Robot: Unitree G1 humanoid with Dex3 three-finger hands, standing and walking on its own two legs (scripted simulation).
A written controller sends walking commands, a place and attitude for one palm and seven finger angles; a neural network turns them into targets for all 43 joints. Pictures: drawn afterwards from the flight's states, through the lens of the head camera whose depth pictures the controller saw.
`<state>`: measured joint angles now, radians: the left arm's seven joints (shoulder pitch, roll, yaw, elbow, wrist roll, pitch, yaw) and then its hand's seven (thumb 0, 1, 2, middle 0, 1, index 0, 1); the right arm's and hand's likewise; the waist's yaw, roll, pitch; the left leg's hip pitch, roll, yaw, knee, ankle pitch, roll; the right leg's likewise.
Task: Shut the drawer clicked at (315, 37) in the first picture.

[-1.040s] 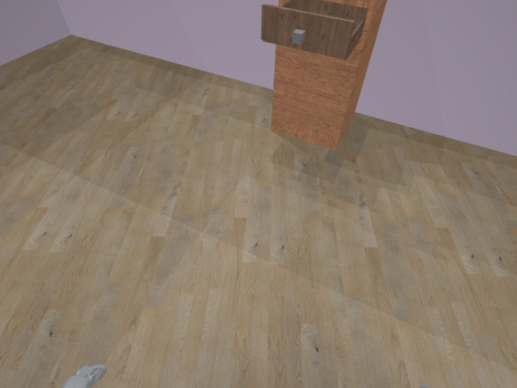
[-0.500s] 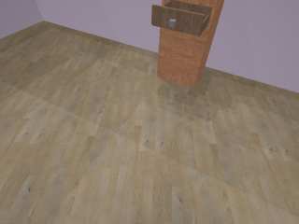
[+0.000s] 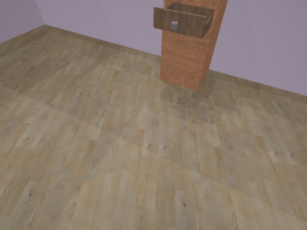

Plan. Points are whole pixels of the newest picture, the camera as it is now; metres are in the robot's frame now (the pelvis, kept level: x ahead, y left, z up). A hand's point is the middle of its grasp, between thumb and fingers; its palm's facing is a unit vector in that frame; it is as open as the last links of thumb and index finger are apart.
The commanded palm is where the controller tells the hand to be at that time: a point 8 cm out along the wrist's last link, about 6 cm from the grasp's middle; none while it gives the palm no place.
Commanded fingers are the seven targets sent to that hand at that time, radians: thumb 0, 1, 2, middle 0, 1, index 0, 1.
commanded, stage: look at it before walking up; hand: left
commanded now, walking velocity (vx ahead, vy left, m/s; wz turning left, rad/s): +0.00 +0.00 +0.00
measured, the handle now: (175, 24) +1.41 -0.07 -0.05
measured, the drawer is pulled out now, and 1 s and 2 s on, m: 0.24 0.24 0.24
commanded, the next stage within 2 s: walk to a spot facing it in 0.40 s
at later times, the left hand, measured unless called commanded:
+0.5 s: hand out of the picture +0.07 +0.24 -0.16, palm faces -0.02 -0.95 -0.32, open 7.4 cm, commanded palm none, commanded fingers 0.00 0.90 0.90 -0.20 -0.30 -0.20 -0.30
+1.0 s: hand out of the picture +0.13 +0.19 -0.18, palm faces -0.01 -0.99 -0.15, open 7.4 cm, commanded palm none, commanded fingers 0.00 0.90 0.90 -0.20 -0.30 -0.20 -0.30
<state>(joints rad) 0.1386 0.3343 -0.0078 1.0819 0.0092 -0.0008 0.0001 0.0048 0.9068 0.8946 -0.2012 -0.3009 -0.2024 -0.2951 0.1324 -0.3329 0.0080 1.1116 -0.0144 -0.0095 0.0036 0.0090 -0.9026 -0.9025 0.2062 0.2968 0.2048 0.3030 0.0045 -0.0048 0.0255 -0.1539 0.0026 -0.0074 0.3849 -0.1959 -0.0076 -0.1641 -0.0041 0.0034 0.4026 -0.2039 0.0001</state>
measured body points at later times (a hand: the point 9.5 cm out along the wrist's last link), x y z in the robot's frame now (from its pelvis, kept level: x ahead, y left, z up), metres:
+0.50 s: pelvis +0.00 +0.00 +0.00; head +0.01 +0.00 +0.45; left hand +0.07 +0.29 -0.14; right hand +0.08 -0.29 -0.13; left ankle +0.01 +0.13 -0.74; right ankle +0.01 -0.12 -0.74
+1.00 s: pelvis +0.11 +0.01 +0.00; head +0.14 +0.03 +0.44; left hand +0.14 +0.25 -0.17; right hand +0.00 -0.19 -0.15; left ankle +0.01 +0.13 -0.74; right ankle +0.16 -0.12 -0.69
